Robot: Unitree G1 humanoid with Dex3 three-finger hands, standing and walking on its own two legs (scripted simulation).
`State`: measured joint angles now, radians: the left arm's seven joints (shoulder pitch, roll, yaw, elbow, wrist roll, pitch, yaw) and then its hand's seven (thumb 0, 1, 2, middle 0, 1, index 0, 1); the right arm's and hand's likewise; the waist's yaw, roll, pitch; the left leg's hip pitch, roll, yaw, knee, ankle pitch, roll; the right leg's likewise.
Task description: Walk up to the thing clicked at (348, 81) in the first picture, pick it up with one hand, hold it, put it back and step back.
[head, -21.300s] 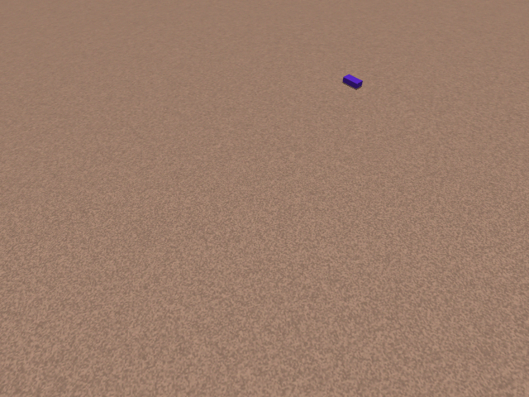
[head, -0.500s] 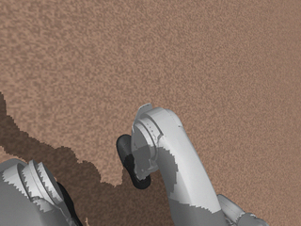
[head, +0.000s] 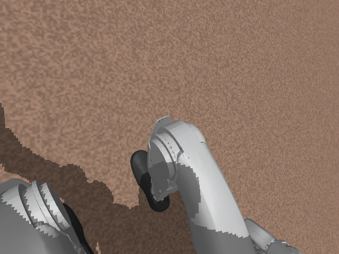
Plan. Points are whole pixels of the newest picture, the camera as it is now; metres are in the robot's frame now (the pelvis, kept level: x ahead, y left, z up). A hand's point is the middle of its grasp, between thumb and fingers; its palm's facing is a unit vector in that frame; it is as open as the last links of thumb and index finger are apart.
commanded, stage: close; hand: left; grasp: from above
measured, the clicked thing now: out of the picture +0.48 +0.29 -0.30
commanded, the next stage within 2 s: settle in 0.04 s
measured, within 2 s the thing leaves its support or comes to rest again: leaves its support in 0.44 s
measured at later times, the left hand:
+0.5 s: hand out of the picture +0.47 +0.30 -0.25, palm faces -0.42 -0.16 -0.89, open 8.9 cm
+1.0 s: hand out of the picture +0.46 +0.30 -0.16, palm faces -0.46 -0.10 -0.88, open 8.8 cm
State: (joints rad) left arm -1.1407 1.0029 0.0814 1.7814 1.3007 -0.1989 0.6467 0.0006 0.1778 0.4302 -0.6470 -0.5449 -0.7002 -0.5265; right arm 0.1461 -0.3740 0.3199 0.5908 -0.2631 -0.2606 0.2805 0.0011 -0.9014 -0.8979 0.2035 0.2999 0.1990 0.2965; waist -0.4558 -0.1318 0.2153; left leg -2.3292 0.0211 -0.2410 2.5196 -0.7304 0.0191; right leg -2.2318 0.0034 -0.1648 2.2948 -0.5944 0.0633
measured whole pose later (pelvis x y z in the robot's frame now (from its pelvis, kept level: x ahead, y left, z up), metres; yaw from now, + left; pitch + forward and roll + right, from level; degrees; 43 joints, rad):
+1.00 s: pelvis +0.00 -0.01 +0.02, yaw +6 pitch +34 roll -9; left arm -1.03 0.72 0.03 1.47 1.26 -0.17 0.35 0.01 0.21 0.28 -0.84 -0.31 -0.86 -0.28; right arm 0.16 -0.33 0.10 0.68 -0.16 -0.10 0.21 0.00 -0.91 -0.90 0.20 0.30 0.20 0.30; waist -0.30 0.01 -0.02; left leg -2.32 0.00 -0.14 2.42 -0.70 0.00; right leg -2.27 -0.04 -0.08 2.29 -0.62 0.03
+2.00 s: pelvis +0.01 +0.00 +0.20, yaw +12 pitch +30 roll -4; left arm -0.53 0.51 -0.10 0.78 1.04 -0.05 0.09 0.00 0.22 0.27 -0.82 -0.32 -0.84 -0.30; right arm 0.15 -0.26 -0.03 0.66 0.02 0.05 0.02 0.01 -0.90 -0.90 0.21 0.30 0.20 0.30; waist -0.10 0.06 -0.19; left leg -1.71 0.01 -0.04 1.82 -0.64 0.02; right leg -1.70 -0.05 -0.02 1.75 -0.58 0.04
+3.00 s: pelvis +0.08 +0.01 +0.42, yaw +12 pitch +10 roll -1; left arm -0.30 0.39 -0.19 0.80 1.02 -0.03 0.11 0.00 0.17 0.31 -0.87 -0.28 -0.89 -0.26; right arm 0.24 -0.25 -0.05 0.73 0.04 0.02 -0.05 0.01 -0.90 -0.89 0.21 0.30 0.20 0.30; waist -0.05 0.04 -0.08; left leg -0.59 0.03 0.03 0.80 -0.39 0.01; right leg -0.61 -0.02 0.00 0.76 -0.34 0.03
